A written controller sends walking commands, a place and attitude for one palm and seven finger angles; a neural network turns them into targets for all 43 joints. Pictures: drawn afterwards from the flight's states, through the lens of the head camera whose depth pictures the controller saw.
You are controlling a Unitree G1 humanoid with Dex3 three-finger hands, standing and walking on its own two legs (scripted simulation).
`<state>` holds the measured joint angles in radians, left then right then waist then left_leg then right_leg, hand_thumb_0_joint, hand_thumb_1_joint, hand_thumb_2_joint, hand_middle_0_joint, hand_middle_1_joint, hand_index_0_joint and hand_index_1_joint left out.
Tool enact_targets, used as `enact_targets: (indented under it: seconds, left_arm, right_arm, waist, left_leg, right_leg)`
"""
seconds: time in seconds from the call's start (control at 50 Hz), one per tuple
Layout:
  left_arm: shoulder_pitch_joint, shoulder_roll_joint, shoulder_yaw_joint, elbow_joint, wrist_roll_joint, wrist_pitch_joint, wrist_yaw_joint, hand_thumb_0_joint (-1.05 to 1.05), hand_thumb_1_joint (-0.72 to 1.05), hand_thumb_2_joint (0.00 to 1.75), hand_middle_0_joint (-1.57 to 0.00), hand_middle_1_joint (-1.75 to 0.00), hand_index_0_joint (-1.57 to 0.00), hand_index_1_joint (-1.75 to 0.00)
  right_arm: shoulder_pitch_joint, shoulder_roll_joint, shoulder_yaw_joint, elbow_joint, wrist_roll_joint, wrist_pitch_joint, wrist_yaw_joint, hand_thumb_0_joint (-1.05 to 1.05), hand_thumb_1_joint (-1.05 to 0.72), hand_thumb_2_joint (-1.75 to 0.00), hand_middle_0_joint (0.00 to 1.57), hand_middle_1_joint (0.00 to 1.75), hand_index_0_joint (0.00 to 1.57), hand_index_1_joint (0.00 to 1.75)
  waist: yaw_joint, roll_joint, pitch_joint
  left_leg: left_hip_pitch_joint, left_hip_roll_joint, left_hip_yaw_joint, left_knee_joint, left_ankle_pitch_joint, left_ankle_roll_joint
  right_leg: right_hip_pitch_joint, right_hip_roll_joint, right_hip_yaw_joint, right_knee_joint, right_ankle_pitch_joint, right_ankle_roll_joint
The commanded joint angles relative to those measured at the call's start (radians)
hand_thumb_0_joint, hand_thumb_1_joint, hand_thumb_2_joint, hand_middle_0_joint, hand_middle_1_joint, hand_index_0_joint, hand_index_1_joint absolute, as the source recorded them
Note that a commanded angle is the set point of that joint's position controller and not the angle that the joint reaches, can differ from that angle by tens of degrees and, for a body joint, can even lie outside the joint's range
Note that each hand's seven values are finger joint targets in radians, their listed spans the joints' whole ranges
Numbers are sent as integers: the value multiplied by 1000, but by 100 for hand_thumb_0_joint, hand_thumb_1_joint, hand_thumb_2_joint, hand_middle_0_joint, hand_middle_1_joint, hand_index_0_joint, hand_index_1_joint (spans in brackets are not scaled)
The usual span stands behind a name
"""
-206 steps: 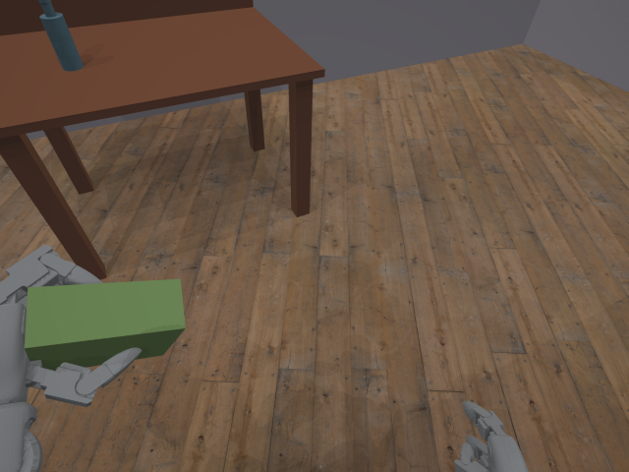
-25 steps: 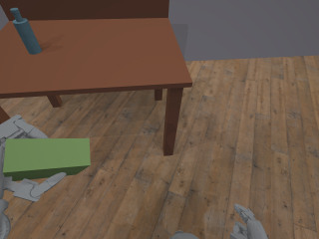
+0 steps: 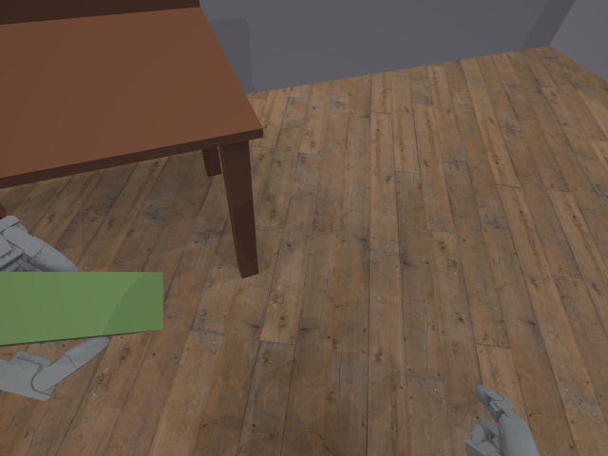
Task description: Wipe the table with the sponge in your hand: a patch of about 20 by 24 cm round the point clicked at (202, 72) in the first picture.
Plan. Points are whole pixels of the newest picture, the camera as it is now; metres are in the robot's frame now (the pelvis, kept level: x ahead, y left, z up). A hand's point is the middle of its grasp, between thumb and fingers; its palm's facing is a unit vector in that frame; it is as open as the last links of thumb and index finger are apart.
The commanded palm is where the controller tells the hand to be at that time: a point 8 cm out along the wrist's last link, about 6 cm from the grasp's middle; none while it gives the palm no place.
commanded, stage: take the last steps up to it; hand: left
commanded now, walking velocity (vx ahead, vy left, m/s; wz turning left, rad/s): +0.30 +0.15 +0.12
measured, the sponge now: (96, 309) +0.22 +0.20 +0.16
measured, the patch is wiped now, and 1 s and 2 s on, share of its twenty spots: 0.00 0.00 0.00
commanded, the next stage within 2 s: come to a stop and stand still in 1.82 s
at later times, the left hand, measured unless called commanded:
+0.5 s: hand (79, 285) +0.24 +0.21 +0.18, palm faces +0.37 -0.77 -0.52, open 9.4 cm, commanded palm +0.18 +0.26 +0.19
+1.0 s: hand (84, 185) +0.35 +0.24 +0.19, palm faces +0.40 -0.74 -0.54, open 9.4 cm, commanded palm +0.29 +0.30 +0.19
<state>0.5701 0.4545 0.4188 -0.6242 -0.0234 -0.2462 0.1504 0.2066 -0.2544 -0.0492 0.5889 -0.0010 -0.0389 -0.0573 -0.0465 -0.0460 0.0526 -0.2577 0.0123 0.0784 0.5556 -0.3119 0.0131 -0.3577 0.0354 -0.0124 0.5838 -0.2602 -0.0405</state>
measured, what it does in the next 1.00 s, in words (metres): walks ahead: right foot, then left foot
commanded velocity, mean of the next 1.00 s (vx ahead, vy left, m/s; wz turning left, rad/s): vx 0.30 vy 0.15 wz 0.04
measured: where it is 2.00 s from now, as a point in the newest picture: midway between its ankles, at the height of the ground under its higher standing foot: (252, 413)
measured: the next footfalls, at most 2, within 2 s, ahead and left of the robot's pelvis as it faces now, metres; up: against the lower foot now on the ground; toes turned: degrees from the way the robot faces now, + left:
right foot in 0.26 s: +0.06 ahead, -0.12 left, +0.00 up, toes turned -7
left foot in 0.68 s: +0.14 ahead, +0.14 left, +0.00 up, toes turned +12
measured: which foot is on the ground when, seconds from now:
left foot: down 0.00-0.28, up 0.30-0.66, down 0.68-1.00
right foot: up 0.00-0.24, down 0.26-0.70, up 0.72-0.96, down 0.98-1.00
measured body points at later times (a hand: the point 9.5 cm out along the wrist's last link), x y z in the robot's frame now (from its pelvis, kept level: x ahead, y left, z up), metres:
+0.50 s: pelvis +0.04 -0.03 +0.01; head +0.07 -0.05 +0.46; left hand +0.21 +0.25 +0.21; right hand +0.19 -0.26 -0.10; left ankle +0.05 +0.13 -0.67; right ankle +0.02 -0.12 -0.73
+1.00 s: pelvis +0.15 +0.01 -0.01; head +0.18 -0.02 +0.44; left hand +0.32 +0.28 +0.22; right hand +0.31 -0.18 -0.12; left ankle +0.10 +0.13 -0.73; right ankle +0.18 -0.06 -0.73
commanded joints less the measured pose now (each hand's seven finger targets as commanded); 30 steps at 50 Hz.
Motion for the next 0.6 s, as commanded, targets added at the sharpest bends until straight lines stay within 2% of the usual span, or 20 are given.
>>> enact_targets:
  seconds: [0.0,0.02,0.04,0.06,0.08,0.14,0.16,0.2,0.22,0.24,0.26,0.28,0.3,0.32,0.34,0.36,0.4,0.46,0.52,0.58]
  left_arm:
    - [-46,102,100,-91,13,-55,33,0,10,130,-120,-160,-120,-160]
    - [-89,83,76,-66,22,-55,29,0,10,130,-120,-160,-120,-160]
    - [-116,57,43,-43,24,-52,23,0,10,130,-120,-160,-120,-160]
    - [-201,57,18,-90,31,-58,15,0,10,130,-120,-160,-120,-160]
    - [-195,40,-8,-64,31,-49,16,0,10,130,-120,-160,-120,-160]
    - [-222,31,-38,-61,24,-35,11,0,10,130,-120,-160,-120,-160]
    - [-247,49,-34,-59,27,-33,9,0,10,130,-120,-160,-120,-160]
    - [-264,53,-21,-34,28,-32,16,0,10,130,-120,-160,-120,-160]
    - [-270,68,-9,-32,34,-33,19,0,10,130,-120,-160,-120,-160]
    - [-264,99,17,-27,39,-33,21,0,10,130,-120,-160,-120,-160]
    - [-247,146,60,-13,27,-33,22,0,10,130,-120,-160,-120,-160]
    - [-289,152,77,-42,8,-41,25,0,10,130,-120,-160,-120,-160]
    - [-279,135,73,-36,8,-48,16,0,10,130,-120,-160,-120,-160]
    - [-207,136,92,-19,0,-55,9,0,10,130,-120,-160,-120,-160]
    - [-137,131,105,-16,-1,-64,4,0,10,130,-120,-160,-120,-160]
    - [-107,130,117,-3,-3,-69,0,0,10,130,-120,-160,-120,-160]
    - [-115,106,105,-8,-1,-85,1,0,10,130,-120,-160,-120,-160]
    - [-104,94,91,-24,2,-86,15,0,10,130,-120,-160,-120,-160]
    - [-115,80,70,-38,2,-65,30,0,10,130,-120,-160,-120,-160]
    - [-169,77,49,-85,5,-53,40,0,10,130,-120,-160,-120,-160]
  right_arm:
    - [-84,-78,-4,-131,-7,-77,-14,0,-90,-90,20,30,20,30]
    - [-77,-67,0,-119,-10,-89,-12,0,-90,-90,20,30,20,30]
    - [-55,-79,-8,-101,-5,-95,-5,0,-90,-90,20,30,20,30]
    - [-54,-77,-12,-93,6,-105,0,0,-90,-90,20,30,20,30]
    - [-53,-87,-16,-93,7,-107,-5,0,-90,-90,20,30,20,30]
    - [-46,-83,-5,-89,4,-115,-12,0,-90,-90,20,30,20,30]
    - [-55,-83,1,-86,2,-119,-12,0,-90,-90,20,30,20,30]
    - [-65,-79,4,-82,-4,-118,-15,0,-90,-90,20,30,20,30]
    - [-69,-74,4,-80,-6,-116,-14,0,-90,-90,20,30,20,30]
    - [-62,-53,1,-83,-6,-109,-9,0,-90,-90,20,30,20,30]
    - [-80,-45,0,-96,-4,-105,-4,0,-90,-90,20,30,20,30]
    - [-105,-65,-4,-91,-10,-104,-1,0,-90,-90,20,30,20,30]
    - [-87,-78,-26,-80,-3,-105,4,0,-90,-90,20,30,20,30]
    - [-91,-63,-14,-80,-4,-94,7,0,-90,-90,20,30,20,30]
    - [-102,-47,1,-77,-6,-77,7,0,-90,-90,20,30,20,30]
    - [-112,-34,7,-77,-3,-59,7,0,-90,-90,20,30,20,30]
    - [-103,-31,10,-84,-5,-55,11,0,-90,-90,20,30,20,30]
    - [-99,-25,0,-104,-4,-66,6,0,-90,-90,20,30,20,30]
    - [-87,-25,-6,-120,-7,-82,5,0,-90,-90,20,30,20,30]
    - [-75,-32,-15,-128,-5,-89,-3,0,-90,-90,20,30,20,30]
  waist:
    - [23,387,-71]
    - [19,328,-17]
    - [22,275,-9]
    - [35,261,-24]
    - [34,268,-20]
    - [35,285,-52]
    - [38,300,-45]
    - [48,252,-62]
    - [51,180,-83]
    - [53,-27,-109]
    - [60,-234,-115]
    - [55,-195,-103]
    - [41,-147,-75]
    - [41,-99,-46]
    - [45,-38,-37]
    - [45,-25,-62]
    - [37,-71,-89]
    - [52,-97,-133]
    - [73,-137,-137]
    - [62,-148,-142]
  left_leg:
    - [21,368,-468,-375,-131,197]
    - [-36,334,-418,-367,-119,199]
    - [-13,298,-353,-336,-75,193]
    - [32,258,-259,-306,-32,174]
    - [20,232,-223,-286,43,157]
    - [41,203,-188,-241,156,145]
    - [26,194,-165,-232,112,136]
    - [-68,179,-154,-159,3,111]
    - [-150,151,-120,-59,-40,88]
    - [-289,73,-45,164,-98,51]
    - [-437,-15,-15,452,-223,7]
    - [-463,15,-112,611,-178,-14]
    - [-432,46,-150,656,-108,-26]
    - [-432,66,-140,673,-61,-36]
    - [-428,80,-129,651,-27,-40]
    - [-407,82,-112,607,-12,-39]
    - [-375,93,-67,475,21,-41]
    - [-251,70,21,231,33,-26]
    - [-182,35,86,113,37,-15]
    - [-45,18,103,-13,68,-6]
  right_leg:
    - [-167,-24,-28,426,-294,38]
    - [-179,-54,-16,469,-238,41]
    - [-181,-63,-33,436,-200,49]
    - [-173,-64,-73,382,-171,60]
    - [-141,-62,-92,334,-187,67]
    - [-26,-47,-142,141,-208,72]
    - [11,-43,-160,73,-195,72]
    - [185,-55,-159,-104,-119,62]
    - [298,-104,-99,-177,-72,39]
    - [398,-268,143,-259,-126,-34]
    - [423,-483,491,-350,-82,-129]
    - [362,-540,509,-386,-119,-152]
    - [276,-511,482,-399,-171,-154]
    - [243,-478,400,-384,-98,-156]
    - [233,-428,277,-351,57,-133]
    - [234,-400,186,-329,135,-113]
    - [276,-372,75,-300,300,-97]
    - [313,-346,31,-259,381,-87]
    - [317,-348,50,-243,377,-87]
    - [265,-341,48,-209,246,-69]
